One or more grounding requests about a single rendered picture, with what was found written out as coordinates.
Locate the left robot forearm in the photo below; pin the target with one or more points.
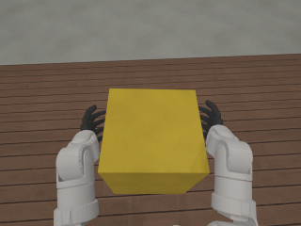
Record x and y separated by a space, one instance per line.
75 177

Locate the right robot hand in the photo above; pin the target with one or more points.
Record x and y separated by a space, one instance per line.
214 117

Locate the carton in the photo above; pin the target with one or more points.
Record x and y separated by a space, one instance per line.
153 142

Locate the left robot hand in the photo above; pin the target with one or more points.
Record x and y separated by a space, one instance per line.
88 122

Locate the right robot forearm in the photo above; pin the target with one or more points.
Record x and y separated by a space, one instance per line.
232 196

